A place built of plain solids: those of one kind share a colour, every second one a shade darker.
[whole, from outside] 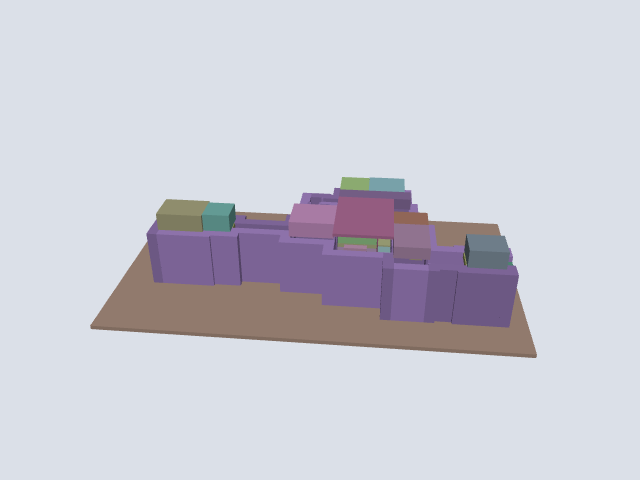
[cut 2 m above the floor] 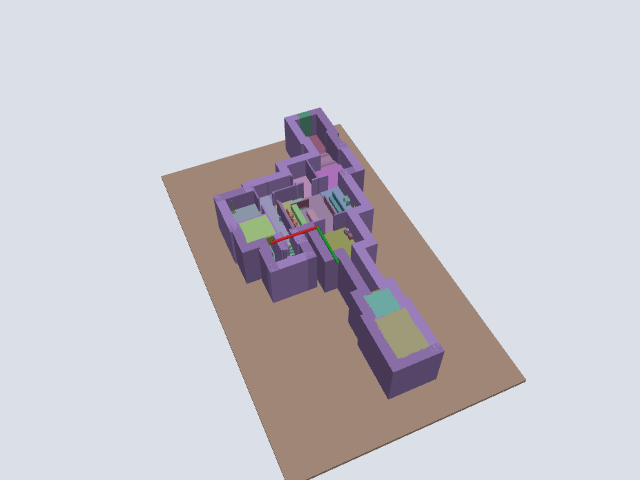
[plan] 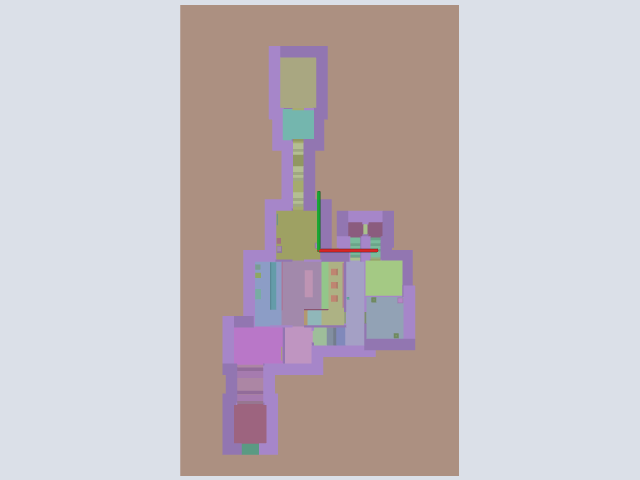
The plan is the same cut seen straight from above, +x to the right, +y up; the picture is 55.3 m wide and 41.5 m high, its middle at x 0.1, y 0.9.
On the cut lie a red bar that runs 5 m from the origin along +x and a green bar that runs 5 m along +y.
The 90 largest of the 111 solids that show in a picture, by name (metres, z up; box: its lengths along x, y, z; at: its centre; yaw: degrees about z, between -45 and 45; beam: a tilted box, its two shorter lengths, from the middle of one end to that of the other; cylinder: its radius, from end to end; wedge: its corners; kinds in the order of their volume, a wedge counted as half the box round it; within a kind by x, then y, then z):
{
 "wall_1": {"box": [1.0, 5.3, 6.32], "at": [-7.83, -15.03, 0.65]},
 "wall_2": {"box": [1.0, 5.1, 6.32], "at": [-7.83, -8.22, 0.65]},
 "wall_3": {"box": [1.19, 1.0, 6.32], "at": [-7.73, -12.87, 0.65]},
 "wall_4": {"box": [1.19, 1.0, 6.32], "at": [-7.73, -10.28, 0.65]},
 "wall_5": {"box": [1.0, 3.6, 6.32], "at": [-7.55, -11.57, 0.65]},
 "wall_6": {"box": [1.65, 1.0, 6.32], "at": [-7.5, -17.18, 0.65]},
 "wall_7": {"box": [2.7, 1.0, 6.32], "at": [-6.98, -6.17, 0.65]},
 "wall_8": {"box": [1.0, 6.7, 6.32], "at": [-6.03, -3.33, 0.65]},
 "wall_9": {"box": [2.78, 1.0, 6.32], "at": [-5.14, -0.47, 0.65]},
 "wall_10": {"box": [1.65, 1.0, 6.32], "at": [-4.35, -17.18, 0.65]},
 "wall_11": {"box": [1.0, 3.6, 6.32], "at": [-4.3, -11.57, 0.65]},
 "wall_12": {"box": [1.0, 5.4, 6.32], "at": [-4.18, 1.73, 0.65]},
 "wall_13": {"box": [1.19, 1.0, 6.32], "at": [-4.12, -12.87, 0.65]},
 "wall_14": {"box": [1.0, 5.3, 6.32], "at": [-4.02, -15.03, 0.65]},
 "wall_15": {"box": [1.0, 6.35, 6.32], "at": [-3.83, 14.5, 0.65]},
 "wall_16": {"box": [1.0, 3.7, 6.32], "at": [-3.53, 10.47, 0.65]},
 "wall_17": {"box": [2.35, 1.0, 6.32], "at": [-3.5, 3.93, 0.65]},
 "wall_18": {"box": [1.95, 0.2, 6.32], "at": [-3.25, -6.58, 0.65]},
 "wall_19": {"box": [1.7, 1.0, 6.32], "at": [-3.18, 9.12, 0.65]},
 "wall_20": {"box": [0.2, 3.5, 6.32], "at": [-3.02, -8.22, 0.65]},
 "wall_21": {"box": [1.0, 6.2, 6.32], "at": [-2.73, 6.53, 0.65]},
 "wall_22": {"box": [5.08, 1.0, 6.32], "at": [-2.16, -10.28, 0.65]},
 "wall_23": {"box": [5.1, 1.0, 6.32], "at": [-1.77, 17.18, 0.65]},
 "wall_24": {"box": [1.0, 6.2, 6.32], "at": [-0.82, 6.53, 0.65]},
 "wall_25": {"box": [1.7, 1.0, 6.32], "at": [-0.37, 9.12, 0.65]},
 "wall_26": {"box": [1.0, 2.43, 6.32], "at": [-0.12, -9.56, 0.65]},
 "wall_27": {"box": [2.35, 1.0, 6.32], "at": [-0.05, 3.93, 0.65]},
 "wall_28": {"box": [1.0, 3.7, 6.32], "at": [-0.02, 10.47, 0.65]},
 "wall_29": {"box": [1.19, 1.0, 6.32], "at": [0.18, 11.82, 0.65]},
 "wall_30": {"box": [1.0, 6.35, 6.32], "at": [0.28, 14.5, 0.65]},
 "wall_31": {"box": [3.65, 0.2, 6.32], "at": [0.55, -6.58, 0.65]},
 "wall_32": {"box": [1.0, 5.4, 6.32], "at": [0.63, 1.73, 0.65]},
 "wall_33": {"box": [2.41, 1.0, 6.32], "at": [1.43, -0.47, 0.65]},
 "wall_34": {"box": [1.0, 3.2, 6.32], "at": [2.05, 1.82, 0.65]},
 "wall_35": {"box": [1.09, 1.0, 6.32], "at": [2.09, 0.72, 0.65]},
 "wall_36": {"box": [5.55, 1.0, 6.32], "at": [2.15, -8.73, 0.65]},
 "wall_37": {"box": [1.0, 2.2, 6.32], "at": [2.22, 0.12, 0.65]},
 "wall_38": {"box": [0.2, 4.55, 6.32], "at": [2.27, -3.05, 0.65]},
 "wall_39": {"box": [3.2, 1.0, 6.32], "at": [3.15, 2.93, 0.65]},
 "wall_40": {"box": [0.81, 2.2, 6.32], "at": [3.98, 0.12, 0.65]},
 "wall_41": {"box": [0.2, 4.55, 6.32], "at": [4.03, -3.05, 0.65]},
 "wall_42": {"box": [0.71, 1.0, 6.32], "at": [4.03, -0.47, 0.65]},
 "wall_43": {"box": [0.55, 1.0, 6.32], "at": [4.03, 0.9, 0.65]},
 "wall_44": {"box": [0.55, 1.0, 6.32], "at": [4.03, 2.75, 0.65]},
 "wall_45": {"box": [0.81, 2.2, 6.32], "at": [4.07, 0.12, 0.65]},
 "wall_46": {"box": [1.0, 1.51, 6.32], "at": [4.43, -8.47, 0.65]},
 "wall_47": {"box": [3.2, 1.0, 6.32], "at": [4.9, 2.93, 0.65]},
 "wall_48": {"box": [3.31, 0.2, 6.32], "at": [5.58, -3.92, 0.65]},
 "wall_49": {"box": [1.0, 2.2, 6.32], "at": [5.83, 0.12, 0.65]},
 "wall_50": {"box": [1.09, 1.0, 6.32], "at": [5.96, 0.72, 0.65]},
 "wall_51": {"box": [1.0, 3.2, 6.32], "at": [6.0, 1.82, 0.65]},
 "wall_52": {"box": [4.4, 1.0, 6.32], "at": [6.12, -8.13, 0.65]},
 "wall_53": {"box": [2.71, 1.0, 6.32], "at": [6.77, -0.47, 0.65]},
 "wall_54": {"box": [1.0, 4.05, 6.32], "at": [7.63, -2.0, 0.65]},
 "wall_55": {"box": [1.11, 1.0, 6.32], "at": [7.77, -3.52, 0.65]},
 "wall_56": {"box": [1.0, 5.6, 6.32], "at": [7.83, -5.83, 0.65]},
 "ground_under_all_1": {"box": [24.11, 40.73, 0.4], "at": [0.07, 0.86, -2.16]},
 "floor_court_well_1": {"box": [7.9, 5.7, 3.26], "at": [-1.68, -3.73, -0.88]},
 "ceil_strong_room_1": {"box": [3.3, 4.55, 4.26], "at": [-1.77, 14.5, 3.47]},
 "floor_registry_1": {"box": [4.0, 4.4, 3.26], "at": [-1.77, 1.32, -0.88]},
 "floor_hall_1": {"box": [4.4, 3.3, 3.41], "at": [-5.22, -8.22, -0.81]},
 "floor_staff_passage_1": {"box": [1.75, 7.45, 3.71], "at": [3.15, -4.6, -0.66]},
 "floor_retiring_1": {"box": [3.4, 3.8, 3.71], "at": [5.72, -5.83, -0.66]},
 "step_court_tier_1": {"box": [2.4, 5.7, 3.41], "at": [-4.42, -3.73, -0.81]},
 "floor_court_magistrates_1": {"box": [2.05, 5.7, 3.71], "at": [1.25, -3.73, -0.66]},
 "ceil_records_1": {"box": [3.2, 3.05, 3.64], "at": [5.62, -2.4, 3.78]},
 "ceil_strong_room_lobby_1": {"box": [2.7, 2.7, 4.09], "at": [-1.77, 10.88, 3.55]},
 "ceil_registry_1": {"box": [4.0, 4.4, 1.6], "at": [-1.77, 1.32, 4.8]},
 "floor_clerk_1": {"box": [2.5, 3.3, 3.26], "at": [-1.77, -8.22, -0.88]},
 "floor_porch_1": {"box": [3.0, 3.5, 2.51], "at": [-5.92, -15.03, -1.26]},
 "ceil_porch_1": {"box": [3.0, 3.5, 2.3], "at": [-5.92, -15.03, 4.45]},
 "ceil_hall_1": {"box": [4.4, 3.3, 1.2], "at": [-5.22, -8.22, 5.0]},
 "ceil_staff_passage_1": {"box": [1.75, 7.45, 1.15], "at": [3.15, -4.6, 5.03]},
 "ceil_retiring_1": {"box": [3.4, 3.8, 1.15], "at": [5.72, -5.83, 5.03]},
 "ceil_court_1": {"box": [7.9, 5.7, 0.3], "at": [-1.68, -3.73, 5.45]},
 "ceil_clerk_1": {"box": [2.5, 3.3, 1.6], "at": [-1.77, -8.22, 4.8]},
 "floor_street_steps_level_1": {"box": [2.45, 1.1, 2.96], "at": [-5.92, -11.57, -1.03]},
 "floor_street_steps_level_2": {"box": [2.45, 0.25, 3.41], "at": [-5.92, -10.0, -0.81]},
 "floor_back_stair_1": {"box": [1.4, 1.4, 2.47], "at": [3.15, 1.82, -1.28]},
 "floor_back_stair_2": {"box": [1.4, 1.4, 2.47], "at": [4.9, 1.82, -1.28]},
 "tread_broad_street_steps_1": {"box": [2.25, 0.3, 2.96], "at": [-5.92, -12.28, -1.03]},
 "tread_broad_street_steps_2": {"box": [2.25, 0.3, 3.11], "at": [-5.92, -10.88, -0.96]},
 "tread_broad_street_steps_3": {"box": [2.25, 0.3, 3.26], "at": [-5.92, -10.57, -0.88]},
 "tread_broad_street_steps_4": {"box": [2.25, 0.3, 3.41], "at": [-5.92, -10.28, -0.81]},
 "door_leaf_1": {"box": [1.5, 0.97, 5.78], "at": [-5.93, -17.19, 0.38]},
 "floor_side_low_1": {"box": [1.2, 1.75, 3.26], "at": [0.07, -7.45, -0.88]},
 "floor_court_witness_1": {"box": [1.2, 1.52, 3.56], "at": [-0.37, -5.82, -0.73]},
 "floor_side_high_1": {"box": [0.76, 1.75, 3.71], "at": [1.9, -7.45, -0.66]},
 "floor_strong_stair_level_1": {"box": [1.11, 1.0, 2.37], "at": [-1.77, 5.53, -1.33]},
 "rail_bar_court_1": {"box": [0.12, 4.2, 4.26], "at": [-3.17, -3.07, -0.38]}
}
